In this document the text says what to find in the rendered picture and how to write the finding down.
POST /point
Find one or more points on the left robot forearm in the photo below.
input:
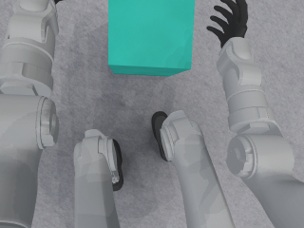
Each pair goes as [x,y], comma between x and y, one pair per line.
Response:
[28,49]

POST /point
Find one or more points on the carton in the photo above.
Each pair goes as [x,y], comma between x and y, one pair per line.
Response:
[150,37]

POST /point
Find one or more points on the right robot upper arm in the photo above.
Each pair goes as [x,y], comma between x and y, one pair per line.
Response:
[265,163]

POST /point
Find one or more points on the robot right hand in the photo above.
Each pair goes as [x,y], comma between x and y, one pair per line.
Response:
[237,21]

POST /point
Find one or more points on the right robot foot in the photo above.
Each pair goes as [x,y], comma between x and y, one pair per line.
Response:
[157,121]

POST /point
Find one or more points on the right robot forearm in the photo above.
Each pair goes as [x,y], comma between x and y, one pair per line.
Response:
[242,82]

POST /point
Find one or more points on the left robot upper arm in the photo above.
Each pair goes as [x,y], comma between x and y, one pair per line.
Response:
[28,124]

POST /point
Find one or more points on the robot left thigh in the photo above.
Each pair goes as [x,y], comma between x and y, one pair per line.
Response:
[94,204]

